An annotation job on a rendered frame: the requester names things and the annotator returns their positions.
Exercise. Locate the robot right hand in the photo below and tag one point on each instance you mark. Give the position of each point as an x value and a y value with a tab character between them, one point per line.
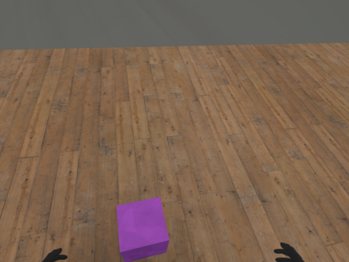
288	251

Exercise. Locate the robot left hand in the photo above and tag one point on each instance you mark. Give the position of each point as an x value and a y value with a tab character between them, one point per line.
54	256

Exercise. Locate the carton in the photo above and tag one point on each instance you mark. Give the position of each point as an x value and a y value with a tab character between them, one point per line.
142	229

